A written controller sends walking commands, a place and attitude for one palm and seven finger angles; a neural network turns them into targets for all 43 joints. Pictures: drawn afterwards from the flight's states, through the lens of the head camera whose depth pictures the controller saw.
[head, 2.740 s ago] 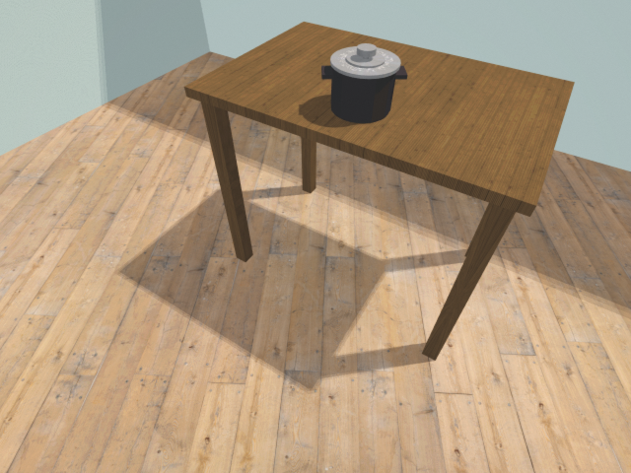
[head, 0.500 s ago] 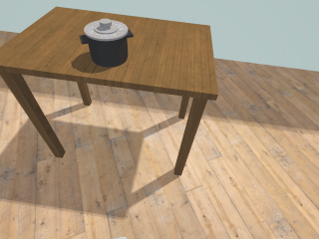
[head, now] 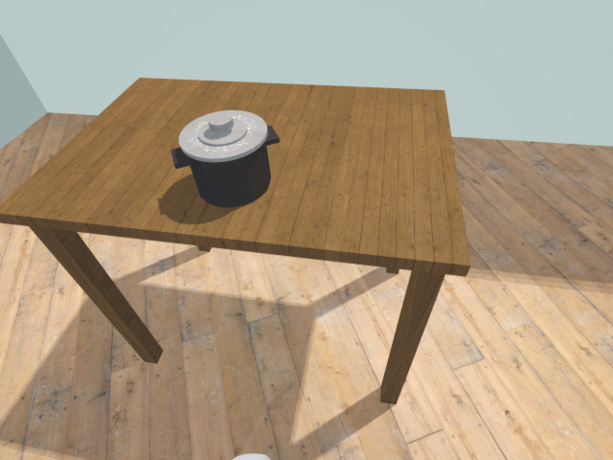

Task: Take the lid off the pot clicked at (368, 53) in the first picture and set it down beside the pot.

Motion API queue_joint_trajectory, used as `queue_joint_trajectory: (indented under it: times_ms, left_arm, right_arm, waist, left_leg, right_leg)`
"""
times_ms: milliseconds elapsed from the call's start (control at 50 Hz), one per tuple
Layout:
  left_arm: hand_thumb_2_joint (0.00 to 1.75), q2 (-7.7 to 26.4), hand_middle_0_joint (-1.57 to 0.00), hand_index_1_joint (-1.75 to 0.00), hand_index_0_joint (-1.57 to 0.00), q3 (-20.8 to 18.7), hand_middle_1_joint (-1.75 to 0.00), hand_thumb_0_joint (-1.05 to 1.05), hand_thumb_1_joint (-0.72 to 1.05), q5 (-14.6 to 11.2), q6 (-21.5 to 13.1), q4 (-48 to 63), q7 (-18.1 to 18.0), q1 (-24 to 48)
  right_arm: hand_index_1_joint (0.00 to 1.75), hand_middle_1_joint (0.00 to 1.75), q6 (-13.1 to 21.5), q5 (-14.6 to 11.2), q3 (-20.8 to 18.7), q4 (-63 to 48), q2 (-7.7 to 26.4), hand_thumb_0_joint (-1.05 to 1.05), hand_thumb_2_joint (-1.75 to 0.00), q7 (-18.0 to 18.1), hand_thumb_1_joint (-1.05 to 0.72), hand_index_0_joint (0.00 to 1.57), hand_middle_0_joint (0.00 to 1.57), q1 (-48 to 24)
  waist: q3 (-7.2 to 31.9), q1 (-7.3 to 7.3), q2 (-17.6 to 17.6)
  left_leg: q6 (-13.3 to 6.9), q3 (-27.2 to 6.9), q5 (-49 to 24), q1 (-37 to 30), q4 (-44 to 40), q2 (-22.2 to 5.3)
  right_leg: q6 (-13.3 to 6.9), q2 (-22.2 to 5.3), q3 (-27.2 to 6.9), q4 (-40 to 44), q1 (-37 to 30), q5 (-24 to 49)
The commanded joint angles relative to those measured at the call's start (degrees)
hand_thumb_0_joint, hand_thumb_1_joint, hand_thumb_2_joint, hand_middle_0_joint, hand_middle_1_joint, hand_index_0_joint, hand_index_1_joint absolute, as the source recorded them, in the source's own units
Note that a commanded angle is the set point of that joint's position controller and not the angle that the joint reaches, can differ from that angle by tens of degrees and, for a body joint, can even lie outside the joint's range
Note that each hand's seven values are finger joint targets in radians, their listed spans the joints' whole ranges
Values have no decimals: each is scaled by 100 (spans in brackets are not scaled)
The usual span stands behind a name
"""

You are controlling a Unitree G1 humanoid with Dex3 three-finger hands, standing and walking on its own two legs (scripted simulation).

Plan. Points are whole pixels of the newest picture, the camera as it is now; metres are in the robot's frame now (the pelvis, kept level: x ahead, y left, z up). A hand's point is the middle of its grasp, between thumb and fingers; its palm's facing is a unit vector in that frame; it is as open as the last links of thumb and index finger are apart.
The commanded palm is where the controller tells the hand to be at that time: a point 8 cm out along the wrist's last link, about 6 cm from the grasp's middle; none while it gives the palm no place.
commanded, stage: take the last steps up to it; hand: left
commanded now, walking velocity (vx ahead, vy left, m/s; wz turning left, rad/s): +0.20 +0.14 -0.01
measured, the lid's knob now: (220, 122) +0.64 +0.21 +0.13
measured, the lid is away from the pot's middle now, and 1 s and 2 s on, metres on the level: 0.00 0.00 0.00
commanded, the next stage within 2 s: come to a stop and stand still in 0.12 s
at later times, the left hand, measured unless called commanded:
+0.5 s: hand out of the picture +0.12 +0.30 -0.19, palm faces +0.06 -0.98 -0.21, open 7.4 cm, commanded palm none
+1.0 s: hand out of the picture +0.11 +0.23 -0.17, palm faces +0.00 -0.98 -0.20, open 7.3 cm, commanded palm none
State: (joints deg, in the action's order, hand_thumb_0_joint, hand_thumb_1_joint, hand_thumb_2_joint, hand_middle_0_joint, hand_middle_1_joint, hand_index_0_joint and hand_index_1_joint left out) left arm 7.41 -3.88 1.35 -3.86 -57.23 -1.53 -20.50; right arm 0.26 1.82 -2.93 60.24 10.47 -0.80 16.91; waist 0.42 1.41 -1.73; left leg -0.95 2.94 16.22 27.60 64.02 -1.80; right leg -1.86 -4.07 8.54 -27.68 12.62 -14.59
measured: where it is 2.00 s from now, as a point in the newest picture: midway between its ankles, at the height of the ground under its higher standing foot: outside the picture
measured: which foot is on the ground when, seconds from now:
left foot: up 0.00-0.26, down 0.28-0.78, up 0.80-1.00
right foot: down 0.00-0.28, up 0.30-0.74, down 0.76-1.00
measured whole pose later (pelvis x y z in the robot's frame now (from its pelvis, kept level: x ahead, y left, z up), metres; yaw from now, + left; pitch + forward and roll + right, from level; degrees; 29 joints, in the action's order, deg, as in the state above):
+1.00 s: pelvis +0.10 +0.06 +0.00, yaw -2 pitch +0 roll +0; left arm 6.9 -1.1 0.7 0.5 -61.7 -1.4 -17.6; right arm -1.9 0.5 -2.1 63.6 10.7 1.1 19.3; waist -0.9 -0.9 -2.0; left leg 1.5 1.6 16.1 15.4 32.2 -1.8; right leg -0.8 0.0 1.5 -25.5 9.4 -16.6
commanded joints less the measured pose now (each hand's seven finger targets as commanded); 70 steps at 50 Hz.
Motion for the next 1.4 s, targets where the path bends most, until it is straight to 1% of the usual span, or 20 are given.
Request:
queue_joint_trajectory:
  times_ms: [0,160,220,260,300,320,440,500,620,680,700,740,780,840,960,1080,1120,1140,1240,1380]
  left_arm:
    - [90,779,-20,-30,-20,-92,-30,0,90,24,-163,-69,-37,-647]
    - [90,1176,-20,-30,-20,-114,-30,0,90,60,-73,-250,-5,-547]
    - [90,1015,-20,-30,-20,-95,-30,0,90,33,56,-330,-37,-543]
    - [90,484,-20,-30,-20,64,-30,0,90,-109,181,-400,-88,-1193]
    - [90,394,-20,-30,-20,111,-30,0,90,-120,288,-407,-187,-1183]
    - [90,387,-20,-30,-20,105,-30,0,90,-118,359,-557,-217,-1149]
    - [90,840,-20,-30,-20,-86,-30,0,90,-24,698,-144,-42,-425]
    - [90,789,-20,-30,-20,-118,-30,0,90,-4,782,90,16,-216]
    - [90,721,-20,-30,-20,-42,-30,0,90,9,732,295,78,104]
    - [90,670,-20,-30,-20,-21,-30,0,90,-22,641,48,53,-427]
    - [90,748,-20,-30,-20,-16,-30,0,90,5,604,-37,32,-572]
    - [90,1331,-20,-30,-20,3,-30,0,90,42,481,110,-43,-99]
    - [90,1308,-20,-30,-20,13,-30,0,90,9,383,310,-93,765]
    - [90,1126,-20,-30,-20,63,-30,0,90,-62,293,166,-50,787]
    - [90,1055,-20,-30,-20,36,-30,0,90,-91,245,-206,-62,271]
    - [90,715,-20,-30,-20,81,-30,0,90,-120,339,-453,-120,196]
    - [90,670,-20,-30,-20,103,-30,0,90,-111,358,-504,-113,224]
    - [90,1114,-20,-30,-20,364,-30,0,90,-135,107,-243,-174,148]
    - [90,1008,-20,-30,-20,242,-30,0,90,-88,230,30,-176,333]
    - [90,965,-20,-30,-20,212,-30,0,90,-64,265,259,-187,407]
  right_arm:
    - [30,30,38,-33,-37,-454,16,0,-90,-75,-90,20,20,-125]
    - [30,30,144,-108,41,-708,108,0,-90,-168,-90,20,20,-716]
    - [30,30,252,-72,-28,-364,439,0,-90,-51,-90,20,20,228]
    - [30,30,284,-47,-193,-262,1410,0,-90,147,-90,20,20,964]
    - [30,30,176,-90,-18,-344,1075,0,-90,277,-90,20,20,374]
    - [30,30,207,-93,40,-302,919,0,-90,338,-90,20,20,92]
    - [30,30,-21,-103,-92,-441,753,0,-90,421,-90,20,20,-370]
    - [30,30,-37,-76,-140,-526,798,0,-90,402,-90,20,20,-603]
    - [30,30,-137,20,-243,-531,965,0,-90,273,-90,20,20,-529]
    - [30,30,-193,19,-278,-482,978,0,-90,223,-90,20,20,-492]
    - [30,30,-219,-9,-268,-438,815,0,-90,201,-90,20,20,-419]
    - [30,30,-265,-123,-75,-475,71,0,-90,158,-90,20,20,-283]
    - [30,30,-240,-46,-93,-448,306,0,-90,102,-90,20,20,-414]
    - [30,30,-167,-83,-32,-105,227,0,-90,98,-90,20,20,27]
    - [30,30,-32,-138,61,29,262,0,-90,229,-90,20,20,189]
    - [30,30,48,-132,102,287,393,0,-90,355,-90,20,20,274]
    - [30,30,28,-147,109,280,374,0,-90,353,-90,20,20,171]
    - [30,30,141,-15,191,15,395,0,-90,251,-90,20,20,147]
    - [30,30,-12,-100,13,-404,338,0,-90,194,-90,20,20,-179]
    - [30,30,17,-73,-8,-604,585,0,-90,179,-90,20,20,-324]
  waist:
    - [-444,-41,798]
    - [-459,65,1270]
    - [26,-327,852]
    - [1069,-385,-1232]
    - [567,-161,-593]
    - [695,-101,-1259]
    - [123,-102,-315]
    - [185,-63,-595]
    - [134,-244,-1087]
    - [156,-21,-753]
    - [83,13,-240]
    - [-323,-155,1764]
    - [-714,-243,1424]
    - [-518,-329,881]
    - [-154,-161,703]
    - [265,-66,-452]
    - [99,-62,-373]
    - [-412,-120,-226]
    - [-276,-216,353]
    - [-130,-176,77]
  left_leg:
    - [267,-65,-512,921,-318,-420]
    - [190,438,-771,-349,-2640,-136]
    - [123,309,-1264,-1934,-3852,-65]
    - [-352,-1544,-5545,-3627,-3861,-2013]
    - [-718,-1190,-6173,-2478,-4175,-2177]
    - [-581,-1186,-6011,-2295,-4270,-2087]
    - [-874,-817,-3434,-1463,-4672,-1980]
    - [-805,-670,-2039,-1363,-4884,-1853]
    - [-603,-909,925,-1153,-5330,-1586]
    - [-254,-715,1704,-623,-5254,-1235]
    - [-46,-396,1734,-424,-4890,-871]
    - [327,213,1268,-94,-3139,-53]
    - [166,-211,777,-375,-2225,-154]
    - [208,-135,266,-564,-2219,-62]
    - [240,-241,-544,-1420,-3805,-23]
    - [-88,-666,-3314,-2235,-3865,-577]
    - [-122,-704,-2827,-2043,-4029,-570]
    - [-178,-656,-2379,-1975,-3951,-24]
    - [25,-538,-739,-1555,-3522,-136]
    - [-102,-698,-1313,-1509,-3579,-277]
  right_leg:
    - [-536,-1451,-954,1571,-443,1935]
    - [-343,-1251,-425,1185,-324,2205]
    - [-86,-937,-224,-329,-277,1845]
    - [366,133,-127,-2492,1041,-2189]
    - [264,5,-909,-3163,666,-2197]
    - [327,30,-1096,-3225,647,-1936]
    - [356,166,-1199,-3874,1198,-1116]
    - [373,163,-1206,-3617,1272,-825]
    - [217,213,-669,-1618,629,-1117]
    - [76,447,-339,-9,-640,-562]
    - [60,425,-342,607,-973,-316]
    - [-532,-1139,-2532,2190,-8,-2381]
    - [-766,-1278,-2574,2325,962,-2087]
    - [-622,-815,-1698,1685,251,-171]
    - [-441,-916,-1592,608,-349,2051]
    - [-3,-222,-1006,121,-325,1648]
    - [55,-144,-978,266,-369,1157]
    - [-139,204,-1145,341,-309,1458]
    - [-205,-430,-1530,603,242,400]
    - [-52,-177,-1200,199,112,640]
